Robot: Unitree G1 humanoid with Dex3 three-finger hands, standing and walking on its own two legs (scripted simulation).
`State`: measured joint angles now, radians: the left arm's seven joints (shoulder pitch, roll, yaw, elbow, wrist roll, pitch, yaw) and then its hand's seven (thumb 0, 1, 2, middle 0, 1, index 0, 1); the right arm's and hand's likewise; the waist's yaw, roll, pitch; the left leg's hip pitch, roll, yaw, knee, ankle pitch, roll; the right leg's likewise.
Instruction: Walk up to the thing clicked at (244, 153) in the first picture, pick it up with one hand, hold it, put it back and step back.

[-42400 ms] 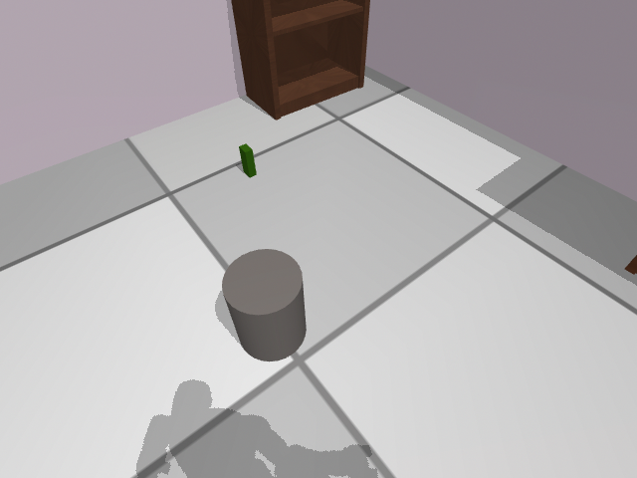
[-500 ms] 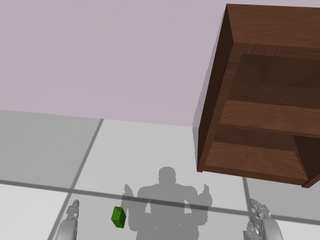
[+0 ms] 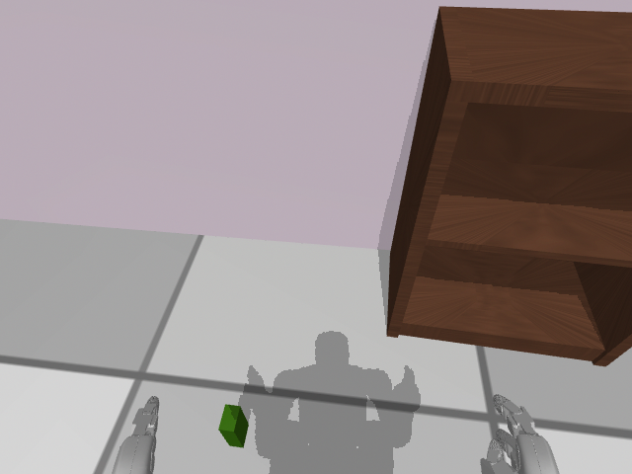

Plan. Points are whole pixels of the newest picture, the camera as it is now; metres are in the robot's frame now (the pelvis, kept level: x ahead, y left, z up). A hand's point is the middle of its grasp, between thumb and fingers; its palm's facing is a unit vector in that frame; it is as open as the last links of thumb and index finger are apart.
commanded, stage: home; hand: left
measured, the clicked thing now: (234, 426) +0.39 +0.25 -0.64
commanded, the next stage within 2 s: stand in 0.78 s
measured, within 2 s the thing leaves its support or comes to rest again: neither
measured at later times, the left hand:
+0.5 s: hand (182, 466) +0.17 +0.19 -0.05, palm faces +0.10 -0.96 -0.28, open 17.6 cm
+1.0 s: hand (183, 463) +0.18 +0.19 -0.05, palm faces +0.10 -0.96 -0.27, open 17.0 cm
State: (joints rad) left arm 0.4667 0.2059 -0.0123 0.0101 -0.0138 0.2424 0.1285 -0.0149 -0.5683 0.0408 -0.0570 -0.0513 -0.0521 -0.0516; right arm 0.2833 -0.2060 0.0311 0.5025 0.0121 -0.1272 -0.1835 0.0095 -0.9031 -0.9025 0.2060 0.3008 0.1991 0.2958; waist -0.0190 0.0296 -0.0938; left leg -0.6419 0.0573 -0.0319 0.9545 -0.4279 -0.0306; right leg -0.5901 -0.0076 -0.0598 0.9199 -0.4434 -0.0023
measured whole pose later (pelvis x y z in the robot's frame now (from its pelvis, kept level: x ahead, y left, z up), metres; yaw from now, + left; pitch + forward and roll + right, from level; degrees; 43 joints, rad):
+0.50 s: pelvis +0.01 +0.01 +0.00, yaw +0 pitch +7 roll -2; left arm 0.47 0.21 -0.01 0.00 -0.01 0.24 0.13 -0.01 -0.56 0.04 -0.06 -0.05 -0.05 -0.05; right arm 0.28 -0.20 0.03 0.51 0.01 -0.14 -0.19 0.01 -0.90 -0.90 0.21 0.30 0.20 0.30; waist -0.02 0.03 -0.09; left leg -0.64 0.06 -0.03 0.96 -0.44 -0.02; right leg -0.59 -0.01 -0.05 0.92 -0.45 0.01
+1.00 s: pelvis +0.01 +0.00 +0.00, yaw +0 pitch +7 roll -2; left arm 0.47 0.21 -0.01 0.00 -0.01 0.24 0.13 -0.01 -0.49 0.12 -0.10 -0.11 -0.10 -0.11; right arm 0.28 -0.21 0.03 0.51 0.01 -0.14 -0.19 0.01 -0.90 -0.90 0.21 0.30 0.20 0.30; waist -0.01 0.03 -0.10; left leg -0.64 0.06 -0.03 0.96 -0.44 -0.02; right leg -0.58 -0.01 -0.05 0.92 -0.45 0.00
